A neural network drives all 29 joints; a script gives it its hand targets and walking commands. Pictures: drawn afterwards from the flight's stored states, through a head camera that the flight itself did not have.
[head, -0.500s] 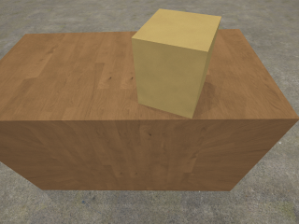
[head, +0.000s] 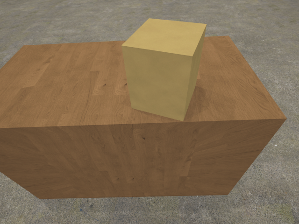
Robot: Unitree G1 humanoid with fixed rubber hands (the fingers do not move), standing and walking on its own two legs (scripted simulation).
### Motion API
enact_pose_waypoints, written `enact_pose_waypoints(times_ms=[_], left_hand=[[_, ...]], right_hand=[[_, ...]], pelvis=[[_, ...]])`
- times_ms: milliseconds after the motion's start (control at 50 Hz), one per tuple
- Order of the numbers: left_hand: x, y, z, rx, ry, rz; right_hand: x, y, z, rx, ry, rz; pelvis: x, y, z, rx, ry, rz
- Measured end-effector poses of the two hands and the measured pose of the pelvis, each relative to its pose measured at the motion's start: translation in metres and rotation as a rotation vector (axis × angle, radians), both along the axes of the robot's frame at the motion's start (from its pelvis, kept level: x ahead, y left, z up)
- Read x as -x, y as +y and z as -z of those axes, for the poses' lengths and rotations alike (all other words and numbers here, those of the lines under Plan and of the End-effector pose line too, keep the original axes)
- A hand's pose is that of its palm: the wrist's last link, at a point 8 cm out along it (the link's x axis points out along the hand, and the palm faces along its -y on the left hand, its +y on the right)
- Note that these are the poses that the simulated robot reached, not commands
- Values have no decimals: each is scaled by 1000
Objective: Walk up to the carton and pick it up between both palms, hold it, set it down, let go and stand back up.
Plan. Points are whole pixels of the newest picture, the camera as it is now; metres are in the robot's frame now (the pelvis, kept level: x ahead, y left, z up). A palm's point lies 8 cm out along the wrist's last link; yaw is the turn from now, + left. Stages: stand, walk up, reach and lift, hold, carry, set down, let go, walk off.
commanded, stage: walk up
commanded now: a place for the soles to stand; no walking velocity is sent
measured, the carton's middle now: (165, 69) +0.61 -0.05 +0.11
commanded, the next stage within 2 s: reach and lift in 1.82 s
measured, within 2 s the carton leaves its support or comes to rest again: neither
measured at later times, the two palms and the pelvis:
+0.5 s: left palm out of the picture +0.17 +0.24 -0.07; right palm out of the picture +0.15 -0.41 -0.10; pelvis +0.11 -0.08 +0.01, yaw -3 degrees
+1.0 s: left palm (73, 191) +0.27 +0.26 -0.09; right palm (288, 195) +0.24 -0.38 -0.09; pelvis +0.15 -0.05 +0.01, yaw -4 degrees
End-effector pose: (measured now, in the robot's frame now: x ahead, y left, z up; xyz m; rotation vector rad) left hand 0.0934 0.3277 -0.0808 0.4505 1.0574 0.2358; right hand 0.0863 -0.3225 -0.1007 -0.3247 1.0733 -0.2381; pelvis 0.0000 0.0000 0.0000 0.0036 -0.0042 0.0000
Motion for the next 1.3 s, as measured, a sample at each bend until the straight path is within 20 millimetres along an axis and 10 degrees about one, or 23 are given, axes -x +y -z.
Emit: enact_pose_waypoints(times_ms=[220,380,600,900,1300], left_hand=[[-56,-50,-1,44,44,90],[-71,-90,-5,45,51,69],[-89,-80,-7,33,116,16],[-161,-68,8,70,31,52],[-177,-71,4,72,-6,70]], right_hand=[[16,-47,5,-5,52,69],[-25,-82,10,-24,68,63],[-83,-77,-1,-10,92,31],[-146,-53,-12,12,-20,38],[-153,-53,-15,13,-43,42]], pelvis=[[-40,-43,-1,-16,-1,31],[-80,-80,-4,-27,-38,57],[-127,-75,-12,-14,-5,57],[-151,-53,-6,10,1,63],[-151,-53,-7,10,1,63]])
